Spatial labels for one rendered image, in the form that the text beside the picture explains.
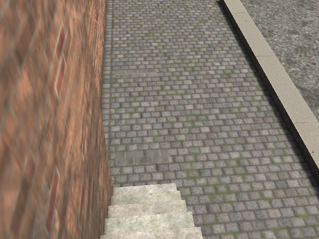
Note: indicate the stairs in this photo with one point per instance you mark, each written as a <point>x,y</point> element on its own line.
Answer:
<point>153,211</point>

